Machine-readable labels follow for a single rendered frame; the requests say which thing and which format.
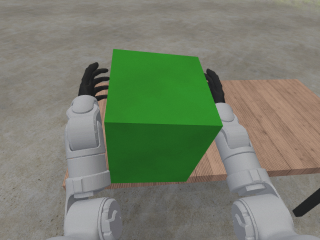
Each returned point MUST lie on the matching right robot upper arm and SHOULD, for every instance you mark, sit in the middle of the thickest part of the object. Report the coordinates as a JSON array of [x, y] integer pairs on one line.
[[264, 217]]

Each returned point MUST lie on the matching left robot upper arm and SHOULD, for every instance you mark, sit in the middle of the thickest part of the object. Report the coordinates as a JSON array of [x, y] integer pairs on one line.
[[93, 219]]

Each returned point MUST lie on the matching robot right forearm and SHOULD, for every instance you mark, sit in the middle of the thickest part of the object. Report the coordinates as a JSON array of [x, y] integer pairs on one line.
[[245, 175]]

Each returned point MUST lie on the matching right robot hand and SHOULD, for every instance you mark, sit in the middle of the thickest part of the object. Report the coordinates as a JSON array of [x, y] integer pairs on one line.
[[215, 86]]

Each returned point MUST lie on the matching table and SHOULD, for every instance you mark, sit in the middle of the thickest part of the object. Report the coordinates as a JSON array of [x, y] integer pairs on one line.
[[282, 119]]

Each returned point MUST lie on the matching robot left forearm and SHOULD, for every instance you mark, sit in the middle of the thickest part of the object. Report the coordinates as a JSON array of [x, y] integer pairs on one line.
[[85, 148]]

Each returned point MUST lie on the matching carton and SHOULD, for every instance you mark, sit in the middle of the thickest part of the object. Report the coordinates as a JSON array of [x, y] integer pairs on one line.
[[160, 117]]

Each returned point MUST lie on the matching left robot hand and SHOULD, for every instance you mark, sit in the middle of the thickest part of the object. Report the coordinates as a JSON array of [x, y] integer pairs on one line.
[[87, 86]]

